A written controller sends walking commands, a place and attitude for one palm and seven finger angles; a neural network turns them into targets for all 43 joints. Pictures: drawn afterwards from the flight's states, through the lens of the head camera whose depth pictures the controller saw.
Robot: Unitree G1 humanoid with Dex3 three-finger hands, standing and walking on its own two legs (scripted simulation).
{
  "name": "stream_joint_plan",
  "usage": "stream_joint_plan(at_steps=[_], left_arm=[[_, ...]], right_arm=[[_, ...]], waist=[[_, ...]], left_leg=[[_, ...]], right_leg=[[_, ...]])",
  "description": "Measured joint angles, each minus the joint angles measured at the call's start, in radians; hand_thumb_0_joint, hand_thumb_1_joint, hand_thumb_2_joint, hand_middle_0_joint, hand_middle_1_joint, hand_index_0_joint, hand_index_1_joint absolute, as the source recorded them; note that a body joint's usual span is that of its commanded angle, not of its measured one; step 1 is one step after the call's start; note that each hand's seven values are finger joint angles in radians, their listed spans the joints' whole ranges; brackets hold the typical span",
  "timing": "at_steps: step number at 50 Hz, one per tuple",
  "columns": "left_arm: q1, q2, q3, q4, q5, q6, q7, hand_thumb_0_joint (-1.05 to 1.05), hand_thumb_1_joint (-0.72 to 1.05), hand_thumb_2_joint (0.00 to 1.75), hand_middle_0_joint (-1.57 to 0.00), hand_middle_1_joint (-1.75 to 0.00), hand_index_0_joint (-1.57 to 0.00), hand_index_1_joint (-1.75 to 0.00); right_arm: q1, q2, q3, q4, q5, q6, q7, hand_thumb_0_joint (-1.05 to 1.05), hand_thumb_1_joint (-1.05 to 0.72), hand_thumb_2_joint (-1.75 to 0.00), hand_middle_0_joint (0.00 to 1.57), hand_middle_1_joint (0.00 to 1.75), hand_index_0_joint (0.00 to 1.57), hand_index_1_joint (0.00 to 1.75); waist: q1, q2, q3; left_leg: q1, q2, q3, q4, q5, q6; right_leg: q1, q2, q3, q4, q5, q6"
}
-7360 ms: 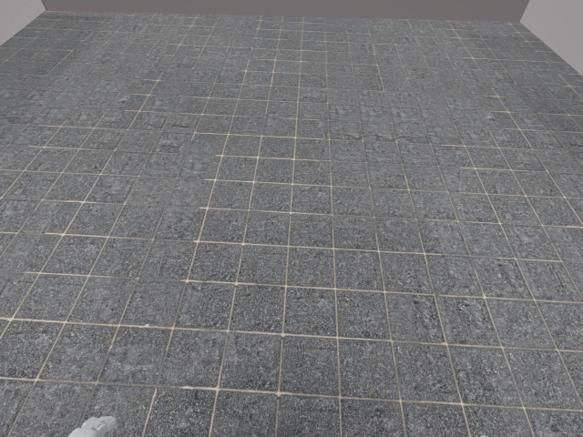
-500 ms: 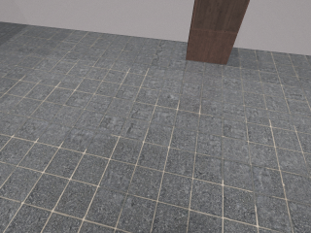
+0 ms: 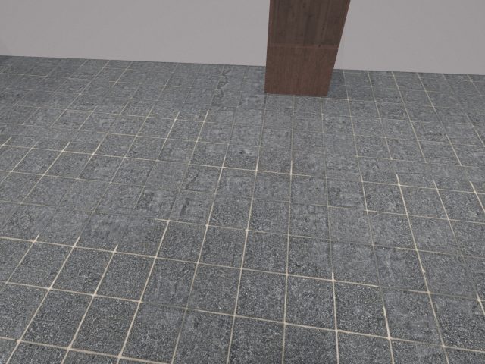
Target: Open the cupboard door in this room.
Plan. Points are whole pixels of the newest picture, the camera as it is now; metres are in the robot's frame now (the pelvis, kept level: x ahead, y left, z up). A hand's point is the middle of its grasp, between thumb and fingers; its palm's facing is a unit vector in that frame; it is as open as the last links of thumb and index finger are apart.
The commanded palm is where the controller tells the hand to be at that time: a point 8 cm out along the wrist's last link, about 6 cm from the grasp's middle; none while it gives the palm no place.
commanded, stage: stand and wait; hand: left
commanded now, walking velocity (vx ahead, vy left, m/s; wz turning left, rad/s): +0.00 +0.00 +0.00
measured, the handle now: out of the picture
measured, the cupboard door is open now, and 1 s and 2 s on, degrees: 0 0 0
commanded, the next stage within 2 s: turn or walk to find it in 0.26 s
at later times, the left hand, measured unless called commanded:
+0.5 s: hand out of the picture -0.03 +0.19 -0.17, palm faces +0.10 -0.97 -0.20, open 7.4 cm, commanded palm none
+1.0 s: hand out of the picture +0.01 +0.23 -0.16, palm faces +0.20 -0.95 -0.23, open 7.4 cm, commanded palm none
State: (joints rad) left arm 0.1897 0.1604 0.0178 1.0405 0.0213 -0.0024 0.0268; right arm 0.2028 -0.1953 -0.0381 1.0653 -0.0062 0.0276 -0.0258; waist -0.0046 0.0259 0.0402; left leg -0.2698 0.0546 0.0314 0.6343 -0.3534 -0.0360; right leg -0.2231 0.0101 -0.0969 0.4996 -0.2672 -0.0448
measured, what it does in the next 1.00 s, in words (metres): steps on the spot: left foot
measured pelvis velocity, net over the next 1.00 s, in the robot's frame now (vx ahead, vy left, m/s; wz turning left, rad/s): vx -0.02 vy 0.03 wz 0.20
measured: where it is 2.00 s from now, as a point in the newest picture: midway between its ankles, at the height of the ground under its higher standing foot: outside the picture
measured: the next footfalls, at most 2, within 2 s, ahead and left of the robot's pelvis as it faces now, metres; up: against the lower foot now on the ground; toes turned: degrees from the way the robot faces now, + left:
left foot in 0.02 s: -0.01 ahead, +0.15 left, +0.00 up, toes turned +18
right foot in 1.06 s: +0.02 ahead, -0.10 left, +0.00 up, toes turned +9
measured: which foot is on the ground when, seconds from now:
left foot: up 0.00-0.00, down 0.02-1.00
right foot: down 0.00-0.70, up 0.72-1.00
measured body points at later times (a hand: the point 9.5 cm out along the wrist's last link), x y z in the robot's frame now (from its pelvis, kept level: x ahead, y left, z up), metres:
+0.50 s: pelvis -0.01 +0.02 +0.00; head +0.01 +0.02 +0.45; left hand -0.03 +0.24 -0.16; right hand +0.00 -0.20 -0.16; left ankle -0.01 +0.13 -0.74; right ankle +0.00 -0.09 -0.74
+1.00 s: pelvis -0.02 +0.03 +0.01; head +0.01 +0.04 +0.46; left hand +0.00 +0.28 -0.15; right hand +0.08 -0.19 -0.15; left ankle -0.02 +0.13 -0.74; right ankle -0.02 -0.11 -0.71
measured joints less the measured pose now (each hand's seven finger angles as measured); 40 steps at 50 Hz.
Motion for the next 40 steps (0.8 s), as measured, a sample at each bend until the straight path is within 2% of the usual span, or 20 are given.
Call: stream_joint_plan(at_steps=[1, 6, 10, 16, 22, 29, 33, 34, 35, 36, 38, 40], left_arm=[[0.002, 0.001, -0.001, 0.006, -0.003, 0.0, 0.0, 0.01, 0.92, 0.9, -0.21, -0.3, -0.2, -0.3], [0.009, 0.02, -0.004, 0.05, -0.011, 0.012, 0.0, 0.01, 0.93, 0.9, -0.2, -0.3, -0.2, -0.3], [0.04, 0.017, -0.015, 0.084, -0.013, 0.006, -0.001, 0.01, 0.92, 0.9, -0.2, -0.3, -0.2, -0.3], [0.088, 0.001, -0.024, 0.121, -0.012, 0.006, 0.0, 0.01, 0.91, 0.9, -0.2, -0.3, -0.2, -0.3], [0.097, -0.009, -0.01, 0.108, -0.01, 0.018, 0.004, 0.01, 0.91, 0.9, -0.2, -0.3, -0.2, -0.3], [0.08, -0.007, 0.014, 0.045, -0.002, 0.022, 0.005, 0.01, 0.91, 0.9, -0.2, -0.3, -0.2, -0.3], [0.056, 0.004, 0.026, 0.011, 0.006, 0.026, 0.006, 0.01, 0.91, 0.9, -0.2, -0.3, -0.2, -0.3], [0.048, 0.007, 0.028, 0.003, 0.007, 0.027, 0.005, 0.01, 0.91, 0.9, -0.2, -0.3, -0.2, -0.3], [0.039, 0.013, 0.031, -0.003, 0.006, 0.03, 0.004, 0.01, 0.91, 0.9, -0.2, -0.3, -0.2, -0.3], [0.032, 0.018, 0.033, -0.01, 0.003, 0.034, 0.003, 0.01, 0.91, 0.9, -0.2, -0.3, -0.2, -0.3], [0.014, 0.027, 0.033, -0.016, 0.002, 0.047, 0.005, 0.01, 0.91, 0.9, -0.2, -0.3, -0.2, -0.3], [-0.003, 0.034, 0.032, -0.016, 0.004, 0.05, 0.003, 0.01, 0.91, 0.9, -0.2, -0.3, -0.2, -0.3]], right_arm=[[0.008, 0.0, 0.004, 0.006, 0.0, -0.005, 0.0, 0.0, -0.91, -0.9, 0.2, 0.3, 0.19, 0.29], [0.03, 0.039, 0.027, 0.057, -0.002, -0.018, -0.002, 0.0, -0.91, -0.9, 0.2, 0.3, 0.19, 0.29], [0.043, 0.047, 0.033, 0.075, 0.0, -0.024, -0.008, 0.01, -0.92, -0.9, 0.2, 0.3, 0.19, 0.29], [0.057, 0.047, 0.036, 0.078, 0.003, -0.031, -0.008, 0.01, -0.92, -0.9, 0.2, 0.3, 0.2, 0.29], [0.072, 0.053, 0.031, 0.066, 0.001, -0.015, -0.001, 0.01, -0.91, -0.9, 0.2, 0.3, 0.2, 0.29], [0.072, 0.043, 0.011, 0.021, -0.005, 0.011, 0.012, 0.0, -0.91, -0.9, 0.2, 0.3, 0.2, 0.3], [0.069, 0.029, -0.008, -0.009, -0.007, 0.021, 0.017, 0.0, -0.91, -0.9, 0.2, 0.3, 0.2, 0.29], [0.069, 0.024, -0.011, -0.017, -0.007, 0.02, 0.019, 0.0, -0.91, -0.9, 0.2, 0.3, 0.2, 0.29], [0.066, 0.022, -0.013, -0.022, -0.008, 0.017, 0.019, 0.0, -0.91, -0.9, 0.2, 0.3, 0.19, 0.29], [0.061, 0.021, -0.014, -0.029, -0.011, 0.013, 0.019, 0.0, -0.91, -0.9, 0.2, 0.3, 0.19, 0.29], [0.049, 0.02, -0.012, -0.041, -0.015, -0.001, 0.013, 0.0, -0.91, -0.9, 0.2, 0.3, 0.19, 0.29], [0.037, 0.021, -0.007, -0.047, -0.016, -0.012, 0.005, 0.0, -0.91, -0.9, 0.2, 0.3, 0.19, 0.29]], waist=[[0.0, 0.002, -0.003], [0.019, -0.046, -0.005], [0.024, -0.044, -0.01], [0.018, -0.03, -0.011], [0.014, -0.024, -0.007], [0.013, -0.01, 0.001], [0.002, -0.017, 0.01], [0.0, -0.022, 0.012], [-0.001, -0.037, 0.015], [0.003, -0.05, 0.016], [0.002, -0.058, 0.017], [-0.004, -0.057, 0.015]], left_leg=[[0.031, 0.005, -0.004, -0.074, 0.062, 0.003], [0.082, -0.02, 0.001, -0.157, 0.085, 0.022], [0.11, -0.031, 0.005, -0.211, 0.113, 0.029], [0.13, -0.043, 0.015, -0.244, 0.13, 0.038], [0.086, -0.059, -0.006, -0.2, 0.122, 0.046], [-0.021, -0.065, -0.048, -0.082, 0.091, 0.046], [-0.072, -0.03, 0.004, 0.046, -0.003, 0.026], [-0.067, -0.023, 0.016, 0.034, 0.012, 0.025], [-0.069, -0.034, 0.022, 0.032, 0.03, 0.041], [-0.072, -0.046, 0.026, 0.035, 0.033, 0.059], [-0.068, -0.057, 0.028, 0.015, 0.038, 0.083], [-0.052, -0.064, 0.021, -0.038, 0.067, 0.089]], right_leg=[[-0.001, 0.005, -0.009, 0.009, -0.006, 0.003], [0.036, -0.017, -0.009, -0.037, 0.012, 0.021], [0.062, -0.025, -0.006, -0.086, 0.038, 0.029], [0.074, -0.035, 0.003, -0.107, 0.052, 0.038], [0.036, -0.055, -0.017, -0.053, 0.029, 0.044], [-0.027, -0.07, -0.067, 0.02, -0.001, 0.04], [-0.042, -0.094, -0.114, 0.082, -0.037, 0.047], [-0.048, -0.104, -0.125, 0.105, -0.05, 0.053], [-0.057, -0.123, -0.129, 0.132, -0.064, 0.061], [-0.072, -0.132, -0.116, 0.163, -0.089, 0.069], [-0.126, -0.114, -0.051, 0.299, -0.183, 0.076], [-0.172, -0.089, 0.004, 0.43, -0.2, 0.077]])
